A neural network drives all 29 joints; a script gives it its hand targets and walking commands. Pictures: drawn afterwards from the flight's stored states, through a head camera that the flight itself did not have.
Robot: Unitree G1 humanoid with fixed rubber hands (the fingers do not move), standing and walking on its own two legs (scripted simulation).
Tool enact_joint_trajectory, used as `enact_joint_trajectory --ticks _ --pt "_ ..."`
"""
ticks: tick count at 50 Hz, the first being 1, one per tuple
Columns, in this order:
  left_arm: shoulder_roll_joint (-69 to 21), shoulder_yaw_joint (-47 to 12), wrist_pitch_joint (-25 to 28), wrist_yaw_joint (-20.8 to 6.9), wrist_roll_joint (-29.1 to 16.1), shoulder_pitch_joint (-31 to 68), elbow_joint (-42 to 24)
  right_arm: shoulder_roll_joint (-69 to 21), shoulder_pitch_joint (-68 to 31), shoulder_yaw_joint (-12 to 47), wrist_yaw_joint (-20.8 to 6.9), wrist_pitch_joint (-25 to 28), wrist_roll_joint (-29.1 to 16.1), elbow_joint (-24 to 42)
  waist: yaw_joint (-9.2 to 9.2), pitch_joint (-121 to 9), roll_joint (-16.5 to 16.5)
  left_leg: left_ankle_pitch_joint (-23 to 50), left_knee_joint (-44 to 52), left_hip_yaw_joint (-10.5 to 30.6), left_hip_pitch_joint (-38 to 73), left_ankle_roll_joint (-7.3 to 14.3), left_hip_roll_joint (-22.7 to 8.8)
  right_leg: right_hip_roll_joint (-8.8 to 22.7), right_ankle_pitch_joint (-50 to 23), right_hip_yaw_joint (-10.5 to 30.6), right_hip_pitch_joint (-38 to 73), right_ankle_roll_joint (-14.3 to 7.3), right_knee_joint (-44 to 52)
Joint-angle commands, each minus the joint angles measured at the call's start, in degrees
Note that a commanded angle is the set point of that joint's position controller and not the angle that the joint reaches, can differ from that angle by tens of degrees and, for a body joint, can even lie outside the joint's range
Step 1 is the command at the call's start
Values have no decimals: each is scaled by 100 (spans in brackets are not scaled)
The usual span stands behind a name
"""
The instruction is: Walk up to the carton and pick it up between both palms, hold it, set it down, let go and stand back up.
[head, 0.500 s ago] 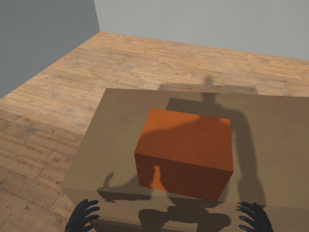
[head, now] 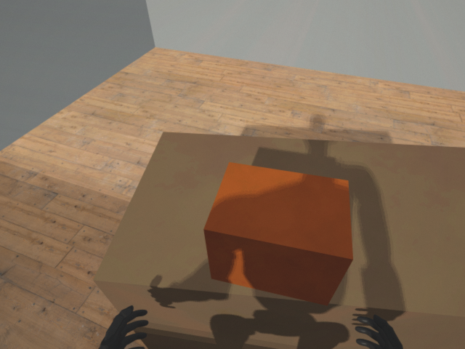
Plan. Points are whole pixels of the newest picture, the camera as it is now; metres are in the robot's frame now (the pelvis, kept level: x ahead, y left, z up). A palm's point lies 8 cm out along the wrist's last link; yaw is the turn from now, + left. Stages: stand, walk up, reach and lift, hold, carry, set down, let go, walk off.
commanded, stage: set down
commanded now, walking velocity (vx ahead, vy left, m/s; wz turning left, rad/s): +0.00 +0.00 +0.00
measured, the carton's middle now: (276, 231) +0.36 -0.05 -0.02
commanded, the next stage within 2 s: let go in 0.24 s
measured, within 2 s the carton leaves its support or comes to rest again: neither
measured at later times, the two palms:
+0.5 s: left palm out of the picture +0.14 +0.23 -0.08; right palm out of the picture +0.14 -0.23 -0.09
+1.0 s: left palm out of the picture +0.09 +0.24 -0.11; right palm out of the picture +0.10 -0.30 -0.10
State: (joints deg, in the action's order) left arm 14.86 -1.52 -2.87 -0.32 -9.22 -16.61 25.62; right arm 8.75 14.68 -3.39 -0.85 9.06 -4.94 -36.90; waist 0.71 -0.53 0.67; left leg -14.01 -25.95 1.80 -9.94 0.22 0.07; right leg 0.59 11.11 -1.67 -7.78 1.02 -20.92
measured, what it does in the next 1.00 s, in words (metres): stands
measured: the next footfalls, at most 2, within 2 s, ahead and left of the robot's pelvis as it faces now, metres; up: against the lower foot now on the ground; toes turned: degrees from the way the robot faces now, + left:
none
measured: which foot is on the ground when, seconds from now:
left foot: down 0.00-1.00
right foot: down 0.00-1.00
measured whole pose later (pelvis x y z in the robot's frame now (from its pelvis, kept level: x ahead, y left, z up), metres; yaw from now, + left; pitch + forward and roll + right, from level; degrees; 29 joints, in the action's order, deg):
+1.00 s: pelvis +0.00 -0.01 +0.00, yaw +0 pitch -3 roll +0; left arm 15.0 -1.5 -1.5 0.2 -2.2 -14.1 44.6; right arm 19.2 12.1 -1.3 -1.1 2.7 -1.8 -49.6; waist -0.8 1.2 0.3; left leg -15.0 -27.8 1.7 -9.6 0.2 0.2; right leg 0.8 14.1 -1.6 -9.2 0.4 -26.5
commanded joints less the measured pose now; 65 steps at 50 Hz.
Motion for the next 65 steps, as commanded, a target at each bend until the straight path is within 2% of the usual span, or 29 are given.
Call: enact_joint_trajectory --ticks 1,2,4,9,10,13,17,20,22,27,30,32,34,35,36,37,39,41,42,47,48,50,51,54,55,57,60,64,65 --pt "223 -102 103 101 516 793 -626 822 -866 -246 -67 462 550 515 -197 48 242 987 838 -411 394 -471 -137 -354 -284 -164 216 -355 176" --pt "271 -24 79 93 567 779 -595 764 -871 -193 -76 438 580 438 -240 97 161 931 829 -444 405 -449 -97 -350 -232 -176 180 -319 200" --pt "252 -103 44 95 484 981 -484 778 -986 -249 -39 430 640 260 -96 69 113 824 792 -505 457 -444 -61 -326 -152 -176 96 -303 228" --pt "160 -61 -36 136 593 945 -526 898 -963 -281 -96 394 593 63 -209 131 282 841 846 -459 388 -490 -95 -368 -46 -195 140 -349 210" --pt "135 -43 -66 146 586 948 -517 881 -1028 -245 -123 414 589 8 -192 35 111 864 835 -410 343 -468 -116 -350 -109 -222 245 -300 199" --pt "242 22 -65 156 538 939 -534 862 -1034 -302 -106 444 672 80 -217 -29 72 1020 795 -536 435 -462 -27 -342 -253 -221 219 -295 199" --pt "84 14 -176 201 743 912 -327 903 -1072 -287 -177 441 680 -379 -257 86 317 1142 750 -440 510 -519 -85 -368 -147 -270 78 -325 176" --pt "187 46 -127 182 606 979 -577 809 -1096 -185 -127 518 630 -49 -304 -185 62 1212 709 -494 481 -419 -28 -323 -385 -201 238 -273 185" --pt "153 75 -168 204 707 1067 -409 859 -1217 -303 -148 518 695 -239 -331 -101 237 1168 701 -467 431 -476 -28 -343 -297 -238 160 -285 168" --pt "171 76 -176 187 674 1086 -281 889 -1205 -310 -140 538 728 -371 -239 -121 12 1087 709 -467 460 -419 -34 -335 -345 -255 132 -239 195" --pt "156 94 -164 241 755 1072 -409 912 -1243 -354 -169 583 700 -581 -275 -169 241 1235 668 -414 500 -460 -39 -323 -372 -263 139 -258 186" --pt "202 109 -153 222 696 1031 -385 867 -1259 -306 -132 613 717 -367 -239 -188 19 1103 679 -439 441 -417 -25 -308 -369 -246 127 -223 196" --pt "188 110 -138 237 733 1048 -377 869 -1316 -274 -150 634 693 -467 -301 -190 151 1145 686 -435 498 -423 -33 -312 -349 -271 93 -251 210" --pt "193 120 -177 250 769 1006 -288 892 -1334 -302 -192 591 741 -586 -250 -102 225 1061 736 -419 453 -424 -42 -299 -254 -266 86 -296 220" --pt "1367 653 154 275 1148 348 313 2172 -564 -378 16 43 893 -598 -254 -8 -176 1393 87 243 -409 -85 -333 459 -1134 497 102 -311 -415" --pt "1440 675 247 248 1180 350 508 1913 -612 -342 62 -184 856 -699 -182 -308 -649 1321 219 254 -262 -4 -353 529 -1311 492 349 -305 -425" --pt "1321 611 375 180 1153 551 574 1970 -620 -288 104 -371 827 -673 -152 -197 -555 935 300 351 -331 87 -369 486 -623 439 105 -248 -402" --pt "1307 559 445 104 1145 478 811 1961 -772 -179 108 -437 851 -692 -218 31 -120 600 382 367 -411 128 -452 514 -358 596 -118 -270 -303" --pt "1295 546 452 81 1182 620 899 1959 -793 -170 75 -452 814 -693 -146 220 -413 370 398 329 -511 111 -424 467 -304 543 -165 -283 -275" --pt "1410 499 527 49 1165 729 1351 2006 -830 -51 52 -533 767 -846 -217 120 -342 430 377 431 -359 182 -455 545 -152 629 -146 -305 -139" --pt "1509 482 547 55 1189 730 1489 1971 -788 -3 29 -534 762 -864 -113 40 -458 440 427 493 -169 193 -516 524 -103 661 -233 -321 -130" --pt "1628 524 569 57 1179 795 1663 2000 -781 25 31 -574 773 -997 -116 84 -482 492 426 433 -224 176 -473 524 -158 658 -214 -275 -89" --pt "1597 500 546 50 1135 659 1788 2200 -757 -21 23 -578 797 -1025 -154 -3 -264 378 373 435 -179 182 -497 538 -184 659 -122 -293 -90" --pt "1707 506 581 69 1179 902 2050 2287 -664 -16 70 -617 771 -1214 -54 159 -464 536 435 483 -120 184 -515 515 -331 672 -236 -301 -42" --pt "1673 483 575 61 1129 773 2037 2296 -646 -6 40 -632 716 -1217 -128 107 -391 582 398 501 -148 193 -527 525 -366 676 -135 -317 -106" --pt "1676 451 586 78 1121 765 2208 2400 -597 -17 67 -613 716 -1260 -77 50 -83 567 424 486 -15 179 -489 575 -433 777 -170 -356 -24" --pt "1643 421 556 111 1112 785 2418 2391 -592 14 89 -666 709 -1432 -157 312 -474 721 518 594 -152 234 -577 519 -395 635 -186 -353 -61" --pt "1612 425 530 109 1055 794 2477 2433 -615 39 99 -645 679 -1486 -142 48 -54 1131 432 502 65 184 -558 567 -796 672 -21 -351 -66" --pt "1734 446 520 127 1058 778 2566 2385 -562 74 113 -647 682 -1560 -135 129 -315 1088 519 551 -35 185 -553 540 -796 682 33 -342 -82"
